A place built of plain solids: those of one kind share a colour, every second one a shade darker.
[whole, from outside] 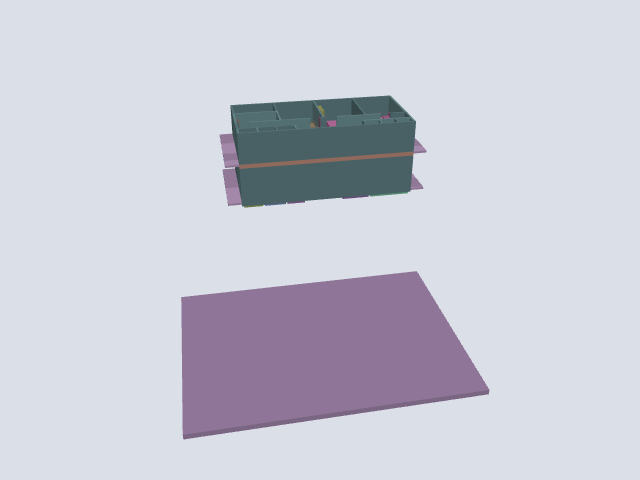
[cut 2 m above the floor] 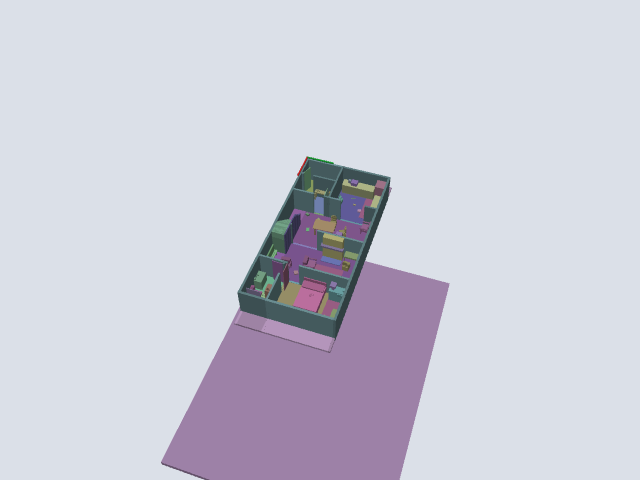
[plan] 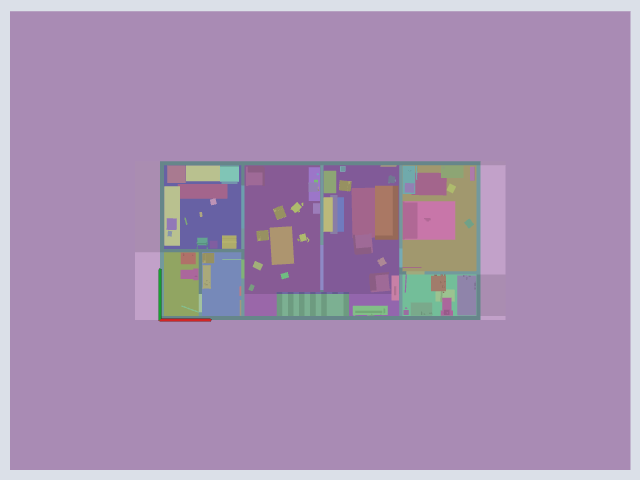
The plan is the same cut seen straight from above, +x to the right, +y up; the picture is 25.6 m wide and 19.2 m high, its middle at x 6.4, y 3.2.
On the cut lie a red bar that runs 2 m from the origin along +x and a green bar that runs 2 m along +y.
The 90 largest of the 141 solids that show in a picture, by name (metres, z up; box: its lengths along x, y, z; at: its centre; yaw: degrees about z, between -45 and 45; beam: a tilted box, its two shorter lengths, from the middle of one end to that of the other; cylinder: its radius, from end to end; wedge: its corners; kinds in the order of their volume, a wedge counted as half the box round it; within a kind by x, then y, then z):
{
 "under_1": {"box": [24.82, 18.35, 0.5], "at": [6.41, 3.17, -16.33]},
 "wall_1": {"box": [0.16, 2.55, 2.97], "at": [0.08, 1.44, 1.18]},
 "wall_2": {"box": [0.16, 1.95, 2.3], "at": [0.08, 3.23, 4.12]},
 "wall_3": {"box": [0.16, 3.35, 2.97], "at": [0.08, 4.51, 1.18]},
 "wall_4": {"box": [0.16, 1.85, 2.3], "at": [0.08, 5.26, 4.12]},
 "wall_5": {"box": [0.13, 1.67, 2.97], "at": [1.61, 1.88, 1.18]},
 "wall_6": {"box": [3.38, 0.13, 2.97], "at": [1.69, 2.77, 1.18]},
 "wall_7": {"box": [3.38, 0.13, 2.3], "at": [1.69, 4.28, 4.12]},
 "wall_8": {"box": [4.21, 0.13, 2.3], "at": [2.1, 0.97, 4.12]},
 "wall_9": {"box": [4.46, 0.13, 2.3], "at": [3.27, 2.19, 4.12]},
 "wall_10": {"box": [0.13, 1.5, 2.97], "at": [3.31, 0.91, 1.18]},
 "wall_11": {"box": [0.13, 0.29, 2.97], "at": [3.31, 2.56, 1.18]},
 "wall_12": {"box": [0.13, 0.82, 2.97], "at": [3.31, 3.25, 1.18]},
 "wall_13": {"box": [0.13, 0.81, 2.97], "at": [3.31, 5.79, 1.18]},
 "wall_14": {"box": [12.82, 0.16, 5.57], "at": [6.41, 0.08, 2.49]},
 "wall_15": {"box": [12.82, 0.16, 5.57], "at": [6.41, 6.27, 2.49]},
 "wall_16": {"box": [0.43, 0.13, 2.3], "at": [6.47, 2.19, 4.12]},
 "wall_17": {"box": [0.13, 3.93, 2.3], "at": [6.47, 4.22, 4.12]},
 "wall_18": {"box": [0.13, 3.19, 2.97], "at": [6.47, 4.59, 1.18]},
 "wall_19": {"box": [3.35, 0.13, 2.3], "at": [9.12, 2.19, 4.12]},
 "wall_20": {"box": [0.13, 1.66, 2.97], "at": [9.63, 0.99, 1.18]},
 "wall_21": {"box": [0.13, 3.93, 2.3], "at": [9.63, 4.22, 4.12]},
 "wall_22": {"box": [0.13, 3.33, 2.97], "at": [9.63, 4.53, 1.18]},
 "wall_23": {"box": [3.73, 0.13, 2.3], "at": [10.96, 0.97, 4.12]},
 "wall_24": {"box": [2.24, 0.13, 2.97], "at": [11.7, 1.89, 1.18]},
 "wall_25": {"box": [1.26, 0.13, 2.3], "at": [12.19, 2.19, 4.12]},
 "wall_26": {"box": [0.16, 1.66, 2.97], "at": [12.74, 0.99, 1.18]},
 "wall_27": {"box": [0.16, 4.24, 2.97], "at": [12.74, 4.07, 1.18]},
 "wall_28": {"box": [0.16, 3.93, 2.3], "at": [12.74, 4.22, 4.12]},
 "stair_1": {"box": [2.89, 0.88, 0.51], "at": [6.11, 0.6, -0.04]},
 "stair_2": {"box": [2.67, 0.88, 0.72], "at": [6.23, 0.6, 0.06]},
 "stair_3": {"box": [2.45, 0.88, 0.94], "at": [6.34, 0.6, 0.17]},
 "stair_4": {"box": [2.22, 0.88, 1.15], "at": [6.45, 0.6, 0.27]},
 "stair_5": {"box": [2.0, 0.88, 1.36], "at": [6.56, 0.6, 0.38]},
 "stair_6": {"box": [1.78, 0.88, 1.57], "at": [6.67, 0.6, 0.49]},
 "stair_7": {"box": [1.56, 0.88, 1.78], "at": [6.78, 0.6, 0.59]},
 "stair_8": {"box": [1.33, 0.88, 2.0], "at": [6.89, 0.6, 0.7]},
 "stair_9": {"box": [1.11, 0.88, 2.21], "at": [7.0, 0.6, 0.8]},
 "stair_10": {"box": [0.89, 0.88, 2.42], "at": [7.12, 0.6, 0.91]},
 "stair_11": {"box": [0.44, 0.88, 2.85], "at": [7.34, 0.6, 1.12]},
 "stair_12": {"box": [0.22, 0.88, 3.06], "at": [7.45, 0.6, 1.23]},
 "floor_living_1": {"box": [3.03, 5.15, 0.5], "at": [8.05, 3.62, -0.25]},
 "floor_living_2": {"box": [2.01, 0.88, 0.5], "at": [8.56, 0.6, -0.25]},
 "floor_dining_1": {"box": [1.29, 0.88, 0.5], "at": [4.02, 0.6, -0.25]},
 "floor_dining_2": {"box": [3.03, 5.15, 0.5], "at": [4.89, 3.62, -0.25]},
 "floor_bedroom_1": {"box": [2.96, 4.24, 0.5], "at": [11.18, 4.07, -0.25]},
 "floor_kitchen_1": {"box": [3.09, 3.35, 0.5], "at": [1.71, 4.51, -0.25]},
 "upper_floor_next_1": {"box": [1.0, 0.75, 0.16], "at": [-0.5, 0.54, 2.89]},
 "upper_floor_next_2": {"box": [1.0, 2.55, 0.16], "at": [-0.5, 1.44, -0.08]},
 "upper_floor_next_3": {"box": [1.0, 1.09, 0.16], "at": [-0.5, 1.58, 2.89]},
 "upper_floor_next_4": {"box": [1.0, 1.95, 0.16], "at": [-0.5, 3.23, 2.89]},
 "upper_floor_next_5": {"box": [1.0, 3.35, 0.16], "at": [-0.5, 4.51, -0.08]},
 "upper_floor_next_6": {"box": [1.0, 1.85, 0.16], "at": [-0.5, 5.26, 2.89]},
 "upper_floor_next_7": {"box": [1.0, 0.75, 0.16], "at": [13.32, 0.54, 2.89]},
 "upper_floor_next_8": {"box": [1.0, 1.66, 0.16], "at": [13.32, 0.99, -0.08]},
 "upper_floor_next_9": {"box": [1.0, 4.24, 0.16], "at": [13.32, 4.07, -0.08]},
 "double_bed_1": {"box": [2.11, 1.55, 0.4], "at": [8.51, 5.09, 3.47]},
 "double_bed_2": {"box": [0.07, 1.52, 1.05], "at": [9.74, 3.98, 0.53]},
 "double_bed_3": {"box": [0.55, 1.45, 0.2], "at": [10.03, 3.98, 0.7]},
 "double_bed_4": {"box": [2.11, 1.55, 0.4], "at": [10.76, 3.98, 0.5]},
 "floor_shower_1": {"box": [2.96, 1.66, 0.5], "at": [11.18, 0.99, -0.25]},
 "floor_hall_1": {"box": [1.57, 2.55, 0.5], "at": [2.46, 1.44, -0.25]},
 "floor_wc_1": {"box": [1.39, 2.55, 0.5], "at": [0.85, 1.44, -0.25]},
 "fixture_breast_living_1": {"box": [0.37, 1.38, 2.72], "at": [6.73, 4.22, 1.31]},
 "counter_run_1": {"box": [0.61, 2.38, 0.78], "at": [0.47, 4.16, 0.49]},
 "fridge_1": {"box": [0.75, 0.7, 1.72], "at": [0.66, 5.83, 0.86]},
 "sofa_1": {"box": [0.93, 2.16, 0.34], "at": [9.06, 4.29, 0.28]},
 "sofa_2": {"box": [0.23, 2.16, 0.39], "at": [9.42, 4.29, 0.65]},
 "wall_band_1": {"box": [12.82, 0.16, 0.31], "at": [6.41, 0.08, 2.81]},
 "chest_drawers_1": {"box": [0.5, 1.13, 1.0], "at": [9.96, 5.61, 0.5]},
 "bathtub_1": {"box": [0.76, 1.6, 0.41], "at": [12.27, 0.98, 0.2]},
 "range_cooker_1": {"box": [0.76, 0.65, 0.94], "at": [2.78, 5.86, 0.47]},
 "sideboard_1": {"box": [0.45, 1.35, 0.71], "at": [6.17, 5.43, 0.51]},
 "rug_1": {"box": [2.0, 0.6, 0.08], "at": [1.71, 5.14, -0.03], "yaw": 0.1},
 "rug_2": {"box": [1.4, 2.0, 0.08], "at": [8.38, 4.29, -0.03], "yaw": 1.1},
 "rug_3": {"box": [1.4, 0.9, 0.08], "at": [10.77, 5.44, -0.03], "yaw": -0.6},
 "basin_vanity_1": {"box": [0.86, 0.53, 0.82], "at": [10.46, 0.43, 0.41]},
 "washer_1": {"box": [0.6, 0.62, 0.87], "at": [11.14, 1.46, 0.44]},
 "armchair_frame_1": {"box": [0.63, 0.74, 0.18], "at": [3.82, 5.75, 0.32]},
 "armchair_frame_2": {"box": [0.63, 0.74, 0.18], "at": [8.12, 3.04, 0.32], "yaw": 5.0},
 "armchair_frame_3": {"box": [0.62, 0.26, 0.41], "at": [8.14, 2.76, 0.61], "yaw": 5.0},
 "armchair_frame_4": {"box": [0.74, 0.63, 0.18], "at": [8.79, 1.51, 0.32], "yaw": 4.9},
 "billy_1": {"box": [0.28, 0.42, 2.02], "at": [6.26, 4.46, 1.01]},
 "toy_shelf_1": {"box": [0.3, 1.0, 0.6], "at": [9.41, 1.28, 0.3]},
 "floor_gap_dining_living_1": {"box": [0.13, 1.8, 0.5], "at": [6.47, 2.1, -0.25]},
 "floor_gap_dining_kitchen_1": {"box": [0.13, 1.72, 0.5], "at": [3.31, 4.52, -0.25]},
 "leaf_bedroom_door_1": {"box": [0.76, 0.05, 2.14], "at": [10.08, 2.1, 1.07]},
 "leaf_shower_door_1": {"box": [0.05, 0.73, 2.14], "at": [9.83, 1.46, 1.07], "yaw": -3.0},
 "leaf_wc_door_1": {"box": [0.73, 0.05, 2.14], "at": [1.21, 0.43, 1.07], "yaw": -20.0},
 "stair_pan_1": {"box": [0.22, 0.08, 3.96], "at": [7.45, 1.08, 1.68]}
}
